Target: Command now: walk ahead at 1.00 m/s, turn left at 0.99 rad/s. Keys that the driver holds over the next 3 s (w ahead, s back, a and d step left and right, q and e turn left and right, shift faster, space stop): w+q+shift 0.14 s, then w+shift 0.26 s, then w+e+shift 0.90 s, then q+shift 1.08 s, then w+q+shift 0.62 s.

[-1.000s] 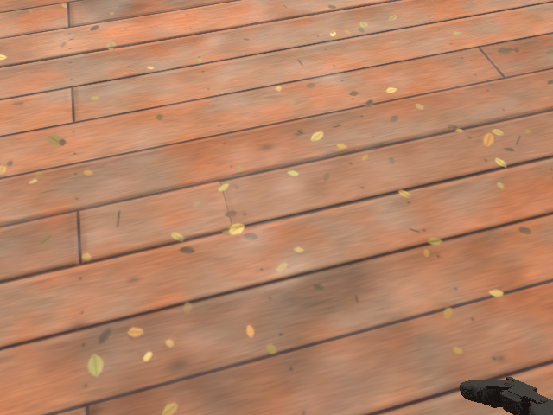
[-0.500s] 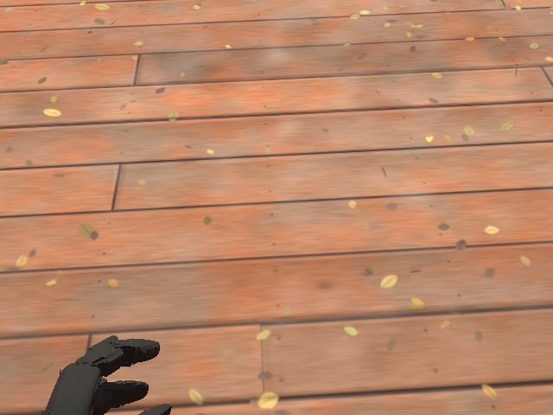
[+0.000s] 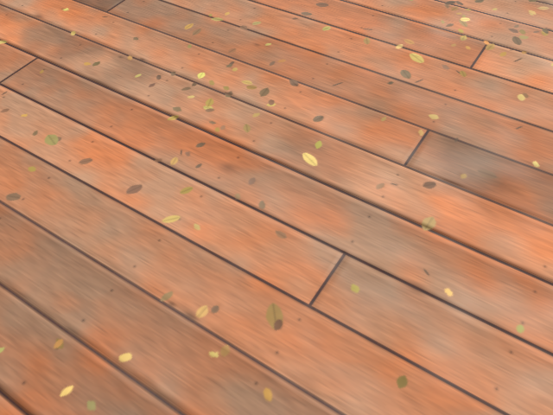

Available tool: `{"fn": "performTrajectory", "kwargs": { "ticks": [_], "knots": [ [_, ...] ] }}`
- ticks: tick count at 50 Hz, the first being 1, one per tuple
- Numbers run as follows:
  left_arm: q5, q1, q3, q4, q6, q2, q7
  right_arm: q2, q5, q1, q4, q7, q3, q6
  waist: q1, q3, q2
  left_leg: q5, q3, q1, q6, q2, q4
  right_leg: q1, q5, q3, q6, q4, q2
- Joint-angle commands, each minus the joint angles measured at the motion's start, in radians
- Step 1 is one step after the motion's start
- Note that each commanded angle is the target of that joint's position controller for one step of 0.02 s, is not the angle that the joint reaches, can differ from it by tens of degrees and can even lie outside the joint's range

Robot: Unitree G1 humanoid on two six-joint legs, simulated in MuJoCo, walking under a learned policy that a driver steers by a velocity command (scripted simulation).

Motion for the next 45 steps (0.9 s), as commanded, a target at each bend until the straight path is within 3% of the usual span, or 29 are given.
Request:
{"fn": "performTrajectory", "kwargs": {
  "ticks": [1,3,6,8,10,12,13,14,15,16,17,18,19,21,24,27,29,32,33,34,35,36,37,38,39,40,42,44,45],
  "knots": [
    [0.026,0.010,0.042,-0.113,0.011,0.203,0.008,-0.148,0.005,0.055,-0.054,-0.023,-0.044,-0.049,0.027,-0.013,-0.129,0.146,-0.596,0.198,0.197,0.332,-0.444,-0.328,-0.064,0.039,0.030,-0.129,-0.058],
    [0.025,-0.058,0.034,-0.149,0.037,0.170,0.002,-0.140,0.011,0.045,-0.049,-0.016,-0.040,-0.074,0.038,0.023,-0.108,0.168,-0.509,0.037,0.181,0.274,-0.478,-0.253,-0.054,0.010,0.049,-0.318,-0.076],
    [-0.008,-0.216,0.009,-0.212,0.035,0.109,-0.020,-0.149,0.014,0.023,-0.050,-0.007,-0.051,-0.087,-0.001,0.039,-0.038,0.189,-0.418,-0.112,0.105,0.181,-0.505,-0.058,0.299,-0.026,0.042,-0.633,-0.044],
    [-0.027,-0.229,0.011,-0.202,0.032,0.116,-0.026,-0.160,0.023,0.054,-0.036,0.003,-0.059,-0.091,-0.034,-0.001,-0.007,0.281,-0.418,-0.051,0.066,0.193,-0.494,0.043,0.455,-0.043,0.022,-0.757,-0.008],
    [-0.026,-0.242,0.020,-0.196,0.027,0.145,-0.023,-0.155,0.027,0.115,-0.012,0.001,-0.060,-0.092,-0.066,-0.020,0.013,0.396,-0.436,0.120,0.036,0.234,-0.441,0.039,0.461,-0.042,-0.004,-0.847,0.004],
    [-0.016,-0.138,0.046,-0.158,0.020,0.192,-0.010,-0.181,0.016,0.149,0.011,-0.006,-0.062,-0.089,-0.023,-0.098,0.007,0.694,-0.429,0.289,0.000,0.259,-0.260,0.116,0.307,-0.066,-0.032,-0.883,0.061],
    [-0.014,0.013,0.066,-0.118,0.016,0.222,0.001,-0.200,0.007,0.132,0.017,-0.004,-0.063,-0.086,0.070,-0.179,-0.016,0.798,-0.388,0.295,-0.025,0.239,-0.057,0.264,0.227,-0.099,-0.048,-0.894,0.086],
    [-0.006,0.215,0.088,-0.072,0.012,0.266,0.020,-0.165,-0.002,0.086,0.007,-0.004,-0.051,-0.093,0.180,-0.263,-0.028,0.695,-0.345,0.146,-0.049,0.203,0.235,0.494,0.116,-0.035,-0.068,-0.858,0.011],
    [0.032,0.324,0.116,-0.052,0.004,0.379,0.026,-0.010,0.026,0.159,-0.039,-0.005,-0.013,-0.104,0.141,-0.394,-0.316,0.088,-0.254,-0.152,-0.090,0.069,0.631,0.738,-0.308,0.475,-0.165,-0.989,-0.275],
    [0.014,0.242,0.120,-0.044,0.010,0.365,0.007,-0.007,0.021,0.191,-0.050,-0.003,0.008,-0.107,0.071,-0.382,-0.405,-0.157,-0.237,-0.327,-0.082,0.064,0.735,0.709,-0.460,0.882,-0.207,-1.211,-0.344],
    [0.002,0.117,0.106,-0.063,0.014,0.269,-0.001,-0.054,0.003,0.097,-0.042,-0.008,0.004,-0.094,0.052,-0.199,-0.210,-0.055,-0.215,-0.391,-0.076,0.151,0.745,0.562,-0.476,0.748,-0.213,-1.203,-0.318],
    [-0.004,0.078,0.096,-0.053,0.013,0.213,-0.007,-0.067,-0.010,0.029,-0.048,0.003,0.005,-0.089,0.045,-0.125,-0.074,0.009,-0.201,-0.364,-0.082,0.188,0.685,0.439,-0.331,0.584,-0.208,-1.190,-0.271],
    [0.001,0.082,0.088,-0.030,0.010,0.190,-0.009,-0.061,-0.017,-0.031,-0.064,0.016,0.007,-0.085,0.039,-0.080,-0.040,0.012,-0.200,-0.340,-0.084,0.207,0.636,0.354,-0.203,0.458,-0.188,-1.194,-0.219],
    [-0.008,0.127,0.070,0.032,-0.005,0.145,-0.011,-0.022,-0.027,-0.054,-0.087,0.034,0.021,-0.071,0.003,-0.034,-0.096,-0.008,-0.220,-0.316,-0.100,0.222,0.561,0.258,-0.093,0.341,-0.182,-1.227,-0.161],
    [-0.040,0.170,0.072,0.076,-0.020,0.162,-0.017,-0.017,-0.046,-0.161,-0.150,0.043,0.039,-0.067,-0.023,0.025,-0.103,0.041,-0.125,-0.394,-0.140,0.271,0.410,0.226,0.070,0.277,-0.232,-1.307,-0.131],
    [-0.045,0.159,0.084,0.077,-0.024,0.184,-0.018,0.002,-0.026,-0.308,-0.206,0.059,0.068,-0.085,-0.010,0.059,-0.076,0.237,-0.066,-0.225,-0.178,0.271,0.079,0.101,0.264,0.159,-0.228,-1.378,-0.064],
    [-0.058,0.175,0.097,0.085,-0.028,0.233,-0.022,0.004,-0.012,-0.336,-0.204,0.062,0.072,-0.088,-0.005,0.043,-0.081,0.311,-0.024,-0.033,-0.176,0.233,-0.016,0.056,0.432,0.139,-0.226,-1.421,-0.078],
    [-0.058,0.219,0.100,0.110,-0.024,0.256,-0.022,-0.048,-0.017,-0.301,-0.186,0.031,0.049,-0.090,-0.022,-0.026,-0.077,0.263,-0.027,0.072,-0.151,0.192,-0.106,0.233,0.795,0.122,-0.200,-1.258,-0.093],
    [-0.053,0.231,0.104,0.121,-0.020,0.277,-0.019,-0.073,-0.023,-0.199,-0.155,0.016,0.035,-0.093,-0.070,-0.107,-0.085,0.184,-0.021,0.189,-0.138,0.161,-0.118,0.269,0.941,0.107,-0.187,-1.092,-0.083],
    [-0.053,0.215,0.106,0.120,-0.014,0.286,-0.017,-0.094,-0.029,-0.029,-0.103,-0.001,0.019,-0.097,-0.155,-0.199,-0.076,0.156,-0.027,0.398,-0.130,0.171,-0.131,0.201,0.919,0.091,-0.169,-0.858,-0.048],
    [-0.052,0.193,0.097,0.098,-0.015,0.243,-0.018,-0.156,-0.045,0.142,-0.073,-0.024,-0.007,-0.101,-0.228,-0.301,-0.029,-0.030,-0.175,0.631,-0.115,0.336,-0.131,0.014,0.672,0.075,-0.158,-0.565,0.008],
    [-0.069,0.268,0.064,0.061,-0.016,0.076,-0.012,-0.221,-0.081,0.211,-0.066,-0.035,-0.026,-0.102,-0.164,-0.436,0.200,-0.413,-0.609,0.840,-0.073,0.639,-0.223,-0.253,-0.079,0.028,-0.149,-0.216,0.096],
    [-0.079,0.254,0.072,0.031,-0.003,0.140,-0.012,-0.216,-0.053,0.169,-0.080,-0.033,-0.031,-0.089,-0.147,-0.470,0.246,-0.533,-0.910,0.783,-0.022,0.687,-0.397,-0.363,-0.065,0.042,-0.163,-0.066,0.103],
    [-0.062,0.152,0.080,0.032,0.010,0.172,-0.010,-0.125,-0.040,0.076,-0.077,-0.031,-0.016,-0.089,-0.123,-0.273,0.131,-0.492,-0.735,0.648,-0.031,0.624,-0.406,-0.433,0.040,0.032,-0.164,-0.061,0.036],
    [-0.048,0.094,0.076,0.030,0.017,0.159,-0.019,-0.066,-0.031,0.042,-0.065,-0.026,-0.005,-0.096,-0.110,-0.162,0.062,-0.296,-0.570,0.523,-0.037,0.583,-0.408,-0.428,0.090,0.022,-0.155,-0.107,0.005],
    [-0.042,0.074,0.076,0.035,0.028,0.144,-0.030,-0.044,-0.035,0.031,-0.051,-0.025,-0.002,-0.102,-0.084,-0.113,0.043,-0.143,-0.459,0.438,-0.053,0.546,-0.429,-0.398,0.100,0.020,-0.144,-0.134,-0.016],
    [-0.024,0.065,0.071,0.023,0.061,0.103,-0.046,-0.016,-0.017,0.051,-0.010,-0.023,0.004,-0.119,-0.035,-0.055,0.074,0.000,-0.305,0.329,-0.066,0.520,-0.471,-0.366,0.093,0.019,-0.123,-0.166,-0.051],
    [-0.019,-0.026,0.065,-0.020,0.085,0.080,-0.059,0.005,0.005,0.072,0.026,-0.016,0.007,-0.136,-0.021,-0.006,0.063,0.143,-0.181,0.319,-0.080,0.509,-0.511,-0.432,0.121,0.005,-0.115,-0.189,-0.074],
    [-0.016,-0.069,0.062,-0.043,0.089,0.078,-0.067,0.007,0.006,0.075,0.036,-0.014,0.007,-0.141,-0.015,0.005,0.061,0.214,-0.117,0.319,-0.087,0.500,-0.526,-0.458,0.167,-0.008,-0.113,-0.204,-0.077]
  ]
}}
